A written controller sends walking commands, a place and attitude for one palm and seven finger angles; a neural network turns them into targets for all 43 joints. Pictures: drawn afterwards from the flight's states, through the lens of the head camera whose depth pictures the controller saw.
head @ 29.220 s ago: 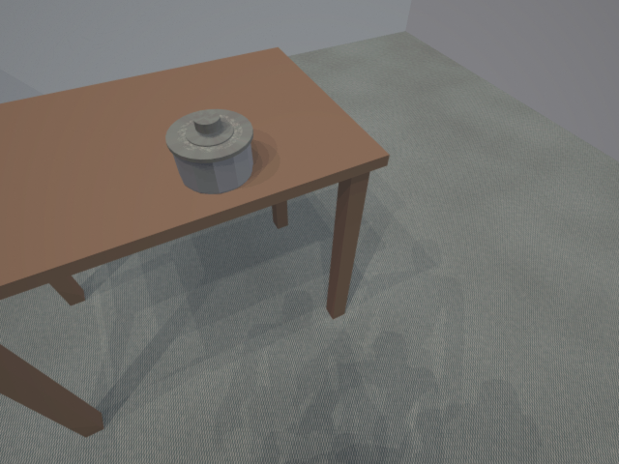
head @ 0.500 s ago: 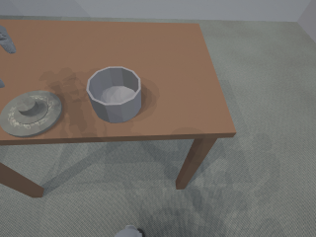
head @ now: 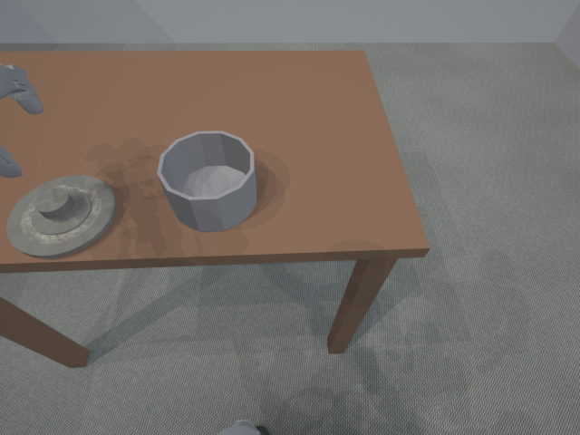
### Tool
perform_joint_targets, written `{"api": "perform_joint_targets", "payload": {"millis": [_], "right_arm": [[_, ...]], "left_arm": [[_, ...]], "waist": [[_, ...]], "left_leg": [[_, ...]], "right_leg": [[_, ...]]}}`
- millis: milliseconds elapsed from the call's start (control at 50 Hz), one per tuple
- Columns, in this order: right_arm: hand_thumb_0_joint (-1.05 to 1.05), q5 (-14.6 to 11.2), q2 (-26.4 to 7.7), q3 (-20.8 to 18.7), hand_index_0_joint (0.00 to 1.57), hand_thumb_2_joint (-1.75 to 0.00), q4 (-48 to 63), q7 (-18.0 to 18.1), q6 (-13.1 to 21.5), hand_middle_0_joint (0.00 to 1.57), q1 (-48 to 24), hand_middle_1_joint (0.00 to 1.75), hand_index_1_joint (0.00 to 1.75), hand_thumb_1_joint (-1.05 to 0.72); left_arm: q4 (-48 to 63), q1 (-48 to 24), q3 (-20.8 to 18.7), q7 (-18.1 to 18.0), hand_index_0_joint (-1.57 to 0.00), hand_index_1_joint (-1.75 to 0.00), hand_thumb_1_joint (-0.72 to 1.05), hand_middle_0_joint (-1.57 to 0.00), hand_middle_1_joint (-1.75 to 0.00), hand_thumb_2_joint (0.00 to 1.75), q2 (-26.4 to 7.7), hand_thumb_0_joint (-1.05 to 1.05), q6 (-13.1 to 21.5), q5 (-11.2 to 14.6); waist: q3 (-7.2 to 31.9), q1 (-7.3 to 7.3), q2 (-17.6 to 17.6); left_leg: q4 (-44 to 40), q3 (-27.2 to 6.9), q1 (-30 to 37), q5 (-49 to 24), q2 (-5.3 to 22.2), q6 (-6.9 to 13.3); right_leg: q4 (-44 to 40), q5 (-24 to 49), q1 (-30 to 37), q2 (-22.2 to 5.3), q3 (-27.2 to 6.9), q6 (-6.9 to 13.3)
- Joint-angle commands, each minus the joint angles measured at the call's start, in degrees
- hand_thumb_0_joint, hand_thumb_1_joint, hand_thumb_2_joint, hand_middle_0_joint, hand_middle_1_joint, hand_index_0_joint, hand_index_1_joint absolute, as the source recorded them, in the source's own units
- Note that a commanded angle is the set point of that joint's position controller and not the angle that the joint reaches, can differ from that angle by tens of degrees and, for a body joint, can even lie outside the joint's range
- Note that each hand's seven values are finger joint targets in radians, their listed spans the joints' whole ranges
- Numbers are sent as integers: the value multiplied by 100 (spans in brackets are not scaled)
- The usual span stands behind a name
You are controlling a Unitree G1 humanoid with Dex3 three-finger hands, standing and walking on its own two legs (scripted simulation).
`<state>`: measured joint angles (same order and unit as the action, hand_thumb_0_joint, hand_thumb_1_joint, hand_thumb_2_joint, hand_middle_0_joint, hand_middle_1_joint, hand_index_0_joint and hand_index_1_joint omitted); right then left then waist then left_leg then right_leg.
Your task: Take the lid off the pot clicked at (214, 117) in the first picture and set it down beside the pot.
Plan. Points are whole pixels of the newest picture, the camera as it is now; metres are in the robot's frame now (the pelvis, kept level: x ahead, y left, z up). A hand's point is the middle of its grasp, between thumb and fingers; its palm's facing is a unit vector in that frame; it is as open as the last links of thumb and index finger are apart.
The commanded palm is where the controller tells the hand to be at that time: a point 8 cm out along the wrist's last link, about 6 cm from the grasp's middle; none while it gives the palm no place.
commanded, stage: draw the hand back to the body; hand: left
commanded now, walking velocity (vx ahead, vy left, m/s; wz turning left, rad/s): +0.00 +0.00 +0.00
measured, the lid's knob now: (55, 203) +0.46 +0.35 +0.03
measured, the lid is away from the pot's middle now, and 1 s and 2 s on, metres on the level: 0.24 0.24 0.24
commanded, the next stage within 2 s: step back with the hand held close in 1.96 s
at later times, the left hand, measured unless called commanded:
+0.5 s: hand (20, 123) +0.41 +0.28 +0.22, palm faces +0.45 -0.85 -0.28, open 10.8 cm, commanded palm +0.34 +0.32 +0.23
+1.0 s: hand (42, 182) +0.33 +0.23 +0.21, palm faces +0.49 -0.83 -0.28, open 8.5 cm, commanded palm +0.27 +0.26 +0.22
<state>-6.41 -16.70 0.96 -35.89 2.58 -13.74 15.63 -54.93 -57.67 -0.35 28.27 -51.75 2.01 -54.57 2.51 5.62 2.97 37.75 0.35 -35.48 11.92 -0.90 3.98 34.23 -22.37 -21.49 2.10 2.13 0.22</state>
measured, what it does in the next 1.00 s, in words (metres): shifts its weight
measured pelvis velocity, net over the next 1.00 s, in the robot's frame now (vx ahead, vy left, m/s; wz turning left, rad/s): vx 0.02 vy -0.07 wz -0.02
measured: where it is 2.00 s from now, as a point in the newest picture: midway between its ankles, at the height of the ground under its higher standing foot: outside the picture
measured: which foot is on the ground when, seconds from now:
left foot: down 0.00-1.00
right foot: down 0.00-1.00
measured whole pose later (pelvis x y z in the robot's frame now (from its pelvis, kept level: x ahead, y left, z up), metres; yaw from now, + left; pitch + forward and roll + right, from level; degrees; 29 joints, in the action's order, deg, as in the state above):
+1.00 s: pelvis +0.02 -0.07 +0.02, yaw -1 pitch -2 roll +1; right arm -3.2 -15.8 1.9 -38.4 3.9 1.4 10.4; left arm -9.1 -7.7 -22.9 -4.3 -26.2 2.2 5.7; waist 0.0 -1.2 2.8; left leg 23.4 0.8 -12.2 8.8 1.2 -1.0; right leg 20.9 -18.9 0.4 4.2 0.7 4.7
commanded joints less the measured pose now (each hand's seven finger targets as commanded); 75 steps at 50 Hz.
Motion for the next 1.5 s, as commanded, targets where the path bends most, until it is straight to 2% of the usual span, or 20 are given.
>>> {"api": "perform_joint_targets", "payload": {"millis": [0, 60, 80, 160, 180, 200, 240, 300, 380, 440, 520, 620, 680, 740, 860, 980, 1140, 1340, 1400, 1480], "right_arm": [[0, 40, -946, -332, 20, -90, 659, 31, 65, 20, -79, 30, 30, -90], [0, 16, -923, -309, 20, -90, 747, 35, 69, 20, -303, 30, 30, -90], [0, 27, -925, -337, 20, -90, 771, 23, 54, 20, -330, 30, 30, -90], [0, 29, -867, -301, 20, -90, 824, 15, 84, 20, -498, 30, 30, -90], [0, 11, -598, -213, 20, -90, 1190, 50, 547, 20, 173, 30, 30, -90], [0, 63, -721, -50, 20, -90, 1039, 142, 716, 20, -114, 30, 30, -90], [0, 112, -808, -60, 20, -90, 995, 252, 977, 20, -210, 30, 30, -90], [0, 213, -863, -45, 20, -90, 823, 285, 1229, 20, -290, 30, 30, -90], [0, 276, -794, -35, 20, -90, 746, 207, 1455, 20, -485, 30, 30, -90], [0, 313, -786, -72, 20, -90, 710, 170, 1557, 20, -514, 30, 30, -90], [0, 305, -750, -103, 20, -90, 680, 128, 1670, 20, -666, 30, 30, -90], [0, 284, -735, -117, 20, -90, 659, 125, 1677, 20, -808, 30, 30, -90], [0, 283, -695, -116, 20, -90, 679, 139, 1719, 20, -974, 30, 30, -90], [0, 309, -664, -105, 20, -90, 624, 170, 1713, 20, -1013, 30, 30, -90], [0, 339, -565, -111, 20, -90, 654, 158, 1776, 20, -1234, 30, 30, -90], [0, 354, -519, -128, 20, -90, 613, 177, 1797, 20, -1300, 30, 30, -90], [0, 385, -411, -124, 20, -90, 682, 176, 1873, 20, -1461, 30, 30, -90], [0, 449, -283, -116, 20, -90, 785, 163, 1993, 20, -1574, 30, 30, -90], [0, 471, -288, -133, 20, -90, 765, 160, 1964, 20, -1546, 30, 30, -90], [0, 491, -235, -119, 20, -90, 837, 165, 2036, 20, -1638, 30, 30, -90]], "left_arm": [[1443, -2166, -665, -245, -33, -89, 1, -33, -89, 60, -1914, 0, -59, 62], [1903, -1965, -678, -195, -33, -89, 1, -33, -89, 60, -1819, 0, -37, 233], [2180, -1903, -891, -243, -33, -89, 1, -33, -89, 60, -2070, 0, -42, 226], [2060, -1057, -734, -199, -33, -89, 1, -33, -89, 60, -1593, 0, -134, 382], [2357, -1575, -2003, -1225, -33, -89, 1, -33, -89, 60, -647, 0, 218, 3808], [2147, -933, -1683, -1745, -33, -89, 1, -33, -89, 60, -479, 0, 303, 4098], [2577, -949, -1704, -2360, -33, -89, 1, -33, -89, 60, -45, 0, 387, 4918], [3067, -320, -2427, -2893, -33, -88, 3, -33, -88, 61, -372, 0, 428, 5387], [3926, 132, -2505, -3182, -32, -82, 12, -32, -82, 64, -66, 0, 459, 5613], [4074, 822, -2819, -3307, -31, -77, 19, -31, -77, 66, -118, 0, 422, 5697], [4388, 1294, -2552, -3325, -29, -71, 28, -29, -71, 69, 396, 0, 389, 5801], [4546, 1901, -2636, -3312, -28, -64, 39, -28, -64, 73, 444, 0, 301, 5873], [5161, 1888, -2617, -3316, -27, -60, 45, -27, -60, 75, 496, 0, 350, 5906], [4943, 2504, -2776, -3340, -26, -55, 52, -26, -55, 77, 512, 0, 282, 5945], [5814, 2954, -2872, -3321, -24, -46, 65, -24, -46, 82, 631, 0, 417, 6007], [5857, 3711, -2897, -3314, -22, -37, 79, -22, -37, 86, 870, 0, 388, 6082], [6720, 4472, -2817, -3310, -20, -30, 90, -20, -30, 90, 1241, 0, 420, 6144], [8032, 5542, -2727, -3339, -20, -30, 90, -20, -30, 90, 1572, 0, 524, 6173], [7812, 6078, -2654, -3328, -20, -30, 90, -20, -30, 90, 1748, 0, 474, 6196], [8408, 6421, -2574, -3320, -20, -30, 90, -20, -30, 90, 1825, 0, 585, 6212]], "waist": [[2242, -125, 655], [2328, -145, 499], [2493, -177, 658], [1968, -185, 414], [1733, -186, 403], [1602, -252, 301], [1604, -217, 111], [1626, -395, 318], [1493, -446, 907], [1499, -529, 659], [1294, -528, 316], [978, -596, -33], [1065, -594, 269], [823, -658, -240], [1014, -701, -21], [569, -724, -269], [530, -782, -264], [623, -855, 163], [296, -831, -280], [319, -865, 135]], "left_leg": [[-157, -407, 3158, -1589, -40, 125], [-202, -340, 3168, -1720, -25, 161], [-191, -375, 3279, -1741, -27, 155], [-298, -362, 3158, -1618, -54, 159], [-626, -483, 3915, -591, 353, 46], [-915, -806, 4032, -52, 481, -8], [-1113, -794, 3952, 190, 457, -59], [-1186, -551, 3870, -437, 360, -146], [-1243, -360, 3992, -1121, 293, -207], [-1281, -255, 3980, -1461, 260, -212], [-1314, -131, 3960, -1665, 219, -169], [-1373, -5, 3695, -1450, 130, -103], [-1357, 42, 3833, -1442, 100, -99], [-1381, 98, 3544, -1296, 60, -85], [-1244, 182, 3557, -1424, -4, -91], [-1275, 199, 3470, -1199, 7, -88], [-1290, 214, 3609, -1356, 7, -83], [-1368, 181, 3934, -1687, 42, -100], [-1440, 158, 3786, -1451, 79, -89], [-1494, 129, 3959, -1432, 107, -93]], "right_leg": [[-548, 1342, -791, 228, 109, 254], [-579, 1554, -523, 197, 104, 247], [-611, 1524, -491, 186, 48, 220], [-703, 1436, -511, 211, 126, 260], [-939, 995, -846, 101, 133, 393], [-1009, 685, -733, 95, 63, 395], [-1160, 827, -406, 74, -55, 347], [-1309, 1269, 186, 54, -107, 321], [-1461, 1741, 545, 50, -138, 302], [-1513, 2102, 873, 54, -131, 263], [-1564, 2437, 964, 68, -153, 192], [-1640, 2694, 1138, 4, -207, 99], [-1652, 2870, 1185, -52, -252, 56], [-1651, 3164, 1322, -115, -285, -49], [-1528, 4055, 1620, -273, -354, -155], [-1608, 3819, 1410, -278, -356, -192], [-1604, 4018, 1451, -296, -349, -196], [-1655, 3799, 1549, -253, -260, -66], [-1753, 3401, 1404, -220, -216, -58], [-1856, 2882, 1356, -195, -203, 31]]}}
